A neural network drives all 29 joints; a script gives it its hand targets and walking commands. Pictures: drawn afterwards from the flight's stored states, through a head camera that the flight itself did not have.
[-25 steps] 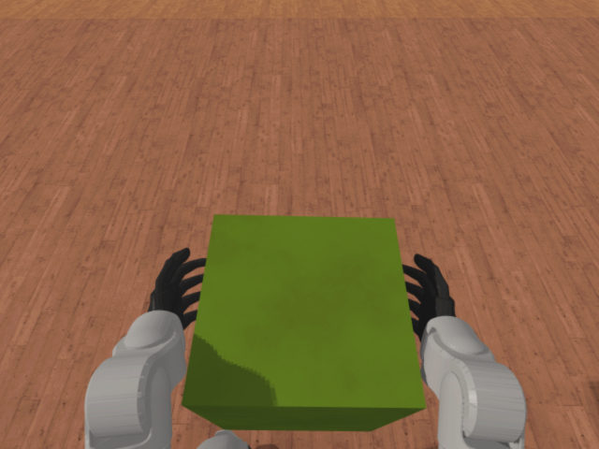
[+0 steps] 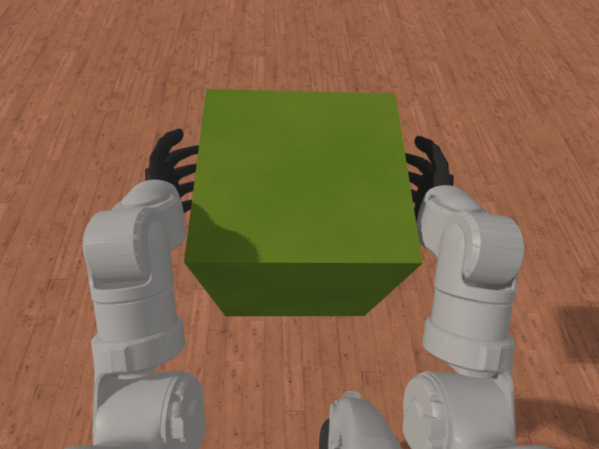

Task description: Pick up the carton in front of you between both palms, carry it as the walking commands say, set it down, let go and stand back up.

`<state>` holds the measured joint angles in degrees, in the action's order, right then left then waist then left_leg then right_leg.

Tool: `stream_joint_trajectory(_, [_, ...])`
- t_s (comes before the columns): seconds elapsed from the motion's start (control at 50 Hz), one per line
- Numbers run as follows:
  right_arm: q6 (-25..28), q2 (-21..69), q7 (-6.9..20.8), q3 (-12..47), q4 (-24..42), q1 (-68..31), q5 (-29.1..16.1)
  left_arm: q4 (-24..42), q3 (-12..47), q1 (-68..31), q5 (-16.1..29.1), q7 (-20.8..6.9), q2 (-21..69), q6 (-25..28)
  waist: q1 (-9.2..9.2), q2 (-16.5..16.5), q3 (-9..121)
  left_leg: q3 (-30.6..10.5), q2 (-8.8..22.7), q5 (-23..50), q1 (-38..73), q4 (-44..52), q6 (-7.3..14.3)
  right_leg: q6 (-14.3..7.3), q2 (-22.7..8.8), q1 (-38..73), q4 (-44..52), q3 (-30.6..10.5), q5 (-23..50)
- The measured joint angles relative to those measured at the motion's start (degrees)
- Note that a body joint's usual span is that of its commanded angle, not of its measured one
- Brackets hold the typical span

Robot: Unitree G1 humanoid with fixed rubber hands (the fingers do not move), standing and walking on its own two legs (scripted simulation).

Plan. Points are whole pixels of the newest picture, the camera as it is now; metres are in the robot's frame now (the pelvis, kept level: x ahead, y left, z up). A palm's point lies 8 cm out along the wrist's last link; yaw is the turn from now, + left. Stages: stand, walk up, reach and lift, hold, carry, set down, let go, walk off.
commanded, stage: carry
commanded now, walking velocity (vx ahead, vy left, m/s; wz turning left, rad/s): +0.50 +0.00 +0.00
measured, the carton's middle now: (298, 221) +0.38 -0.01 +0.09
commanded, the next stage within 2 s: none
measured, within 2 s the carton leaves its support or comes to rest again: neither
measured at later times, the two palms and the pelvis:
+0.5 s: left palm (203, 33) +0.71 +0.14 +0.17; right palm (381, 44) +0.71 -0.16 +0.16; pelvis +0.35 -0.01 +0.01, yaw -1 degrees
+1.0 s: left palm out of the picture +1.02 +0.13 +0.20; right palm out of the picture +1.03 -0.17 +0.20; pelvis +0.67 -0.03 +0.03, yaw +1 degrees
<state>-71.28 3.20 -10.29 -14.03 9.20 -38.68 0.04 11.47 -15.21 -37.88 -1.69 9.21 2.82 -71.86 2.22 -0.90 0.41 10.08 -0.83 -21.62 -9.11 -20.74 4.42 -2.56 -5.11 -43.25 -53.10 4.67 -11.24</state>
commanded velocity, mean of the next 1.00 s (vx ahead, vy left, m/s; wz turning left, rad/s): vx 0.50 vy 0.00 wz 0.00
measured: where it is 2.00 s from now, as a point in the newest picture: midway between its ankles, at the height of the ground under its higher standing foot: (286, 166)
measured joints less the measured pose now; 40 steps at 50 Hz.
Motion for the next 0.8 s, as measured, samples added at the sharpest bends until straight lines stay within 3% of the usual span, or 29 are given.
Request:
stream_joint_trajectory(0.1, [-0.80, -0.08, 0.06, -1.46, -2.60, -2.41, 1.04, -4.13, -1.36, -3.08, -0.21, -0.09, -0.01, 0.01, -1.05, 1.18, 0.57, -0.78, 1.92, -7.49, 5.31, -4.08, -3.03, -2.24, 3.59, 6.57, 15.97, 4.63, 0.42])
stream_joint_trajectory(0.14, [-1.00, -0.69, 0.17, -2.25, -2.79, -2.06, 0.87, -5.93, -1.21, -3.54, -0.84, -0.11, 0.96, 0.91, -2.95, 2.81, -0.45, -1.95, 4.46, -7.69, 1.46, -19.09, -3.16, -2.64, 5.23, 9.09, 15.33, 6.03, -2.13])
stream_joint_trajectory(0.2, [-0.91, 0.21, 0.36, -3.55, -2.15, -0.50, 1.07, -5.97, -1.09, -2.00, -1.36, 0.00, 2.25, 1.60, -5.58, 1.94, -2.88, -8.63, 1.70, -5.04, -11.15, -48.00, -2.42, -2.54, 5.70, 12.22, 15.25, 5.16, -5.44])
stream_joint_trajectory(0.26, [0.02, 2.79, 0.55, -4.43, 1.00, 0.99, 2.19, -2.68, -1.54, 0.70, -0.34, 0.09, 3.09, 2.86, -6.68, 1.19, -5.22, -9.80, 1.23, -1.30, -21.49, -56.19, -1.50, -2.57, 5.92, 17.08, 19.97, 4.20, -6.18])
stream_joint_trajectory(0.34, [2.20, 4.67, 1.24, -3.43, 6.48, 3.58, 2.83, 1.96, -1.60, 2.88, 1.55, 0.04, 3.46, 4.98, -7.14, 0.67, -6.33, -9.14, 2.42, 0.74, -30.86, -50.36, -1.75, -2.19, 5.57, 23.07, 24.81, 3.07, -7.96])
stream_joint_trajectory(0.42, [2.92, 4.42, 1.33, -1.79, 10.36, 5.30, 2.86, 4.51, -0.64, 3.23, 2.80, 0.03, 2.90, 5.59, -6.84, 0.93, -5.21, -7.47, 3.26, 4.31, -34.29, -36.51, -2.14, -1.06, 5.39, 29.16, 27.91, 1.90, -11.14])
stream_joint_trajectory(0.48, [2.30, 3.25, 1.33, -1.00, 10.56, 5.02, 2.84, 4.14, 0.16, 2.29, 2.81, 0.06, 2.07, 4.99, -5.68, 1.01, -3.47, -4.89, 2.59, 8.58, -31.72, -23.30, -1.58, 0.22, 5.15, 34.06, 28.80, 1.33, -14.66])
stream_joint_trajectory(0.52, [1.62, 2.37, 1.30, -0.40, 8.59, 3.80, 2.75, 3.29, 0.26, 1.68, 2.39, 0.06, 1.26, 3.97, -3.91, 0.82, -2.43, -2.14, 1.18, 11.33, -26.91, -15.08, -0.62, 0.85, 4.35, 35.95, 24.56, 1.91, -17.94])
stream_joint_trajectory(0.56, [1.37, 1.95, 1.03, 0.29, 5.42, 2.34, 2.77, 1.82, 0.13, 1.08, 1.98, -0.22, -0.07, 2.85, -1.04, -0.51, -2.09, -0.72, -0.14, 8.80, -24.35, -16.23, 0.46, 0.94, 2.78, 32.87, 10.45, 0.73, -17.98])
stream_joint_trajectory(0.6, [0.59, 1.62, 0.55, 0.46, 2.51, 1.57, 2.45, 0.02, -0.25, 1.01, 1.35, -0.49, -0.36, 1.78, 1.39, -0.12, -2.01, -0.99, -0.60, 5.53, -22.47, -17.41, 1.24, 0.59, 4.94, 25.64, -8.67, -3.36, -16.81])
stream_joint_trajectory(0.64, [-0.06, 1.30, 0.22, 0.26, 0.86, 1.66, 1.61, -0.71, -1.23, 1.04, 0.21, -0.54, 0.73, 0.71, 2.89, 0.73, -2.11, -1.64, -0.76, 4.96, -19.30, -14.85, 0.95, -0.04, 6.23, 18.76, -20.12, -4.35, -15.06])
stream_joint_trajectory(0.7, [0.14, 0.93, 0.05, -0.49, -0.04, 1.55, 0.35, -0.42, -2.49, 0.74, -1.63, -0.62, 2.67, 0.38, 3.72, 1.42, -2.28, -2.29, -0.71, 4.41, -14.23, -9.74, 1.11, -0.42, 5.72, 10.66, -21.26, -3.79, -11.62])
stream_joint_trajectory(0.8, [1.10, 0.52, 0.00, -1.32, -0.35, -0.20, -0.80, 1.04, -2.34, 0.17, -2.69, -0.81, 3.00, 0.99, 3.09, 1.26, -1.22, -3.26, -0.35, 2.10, -6.85, -4.30, 0.41, 0.26, 3.61, 2.59, -10.07, -2.75, -8.63])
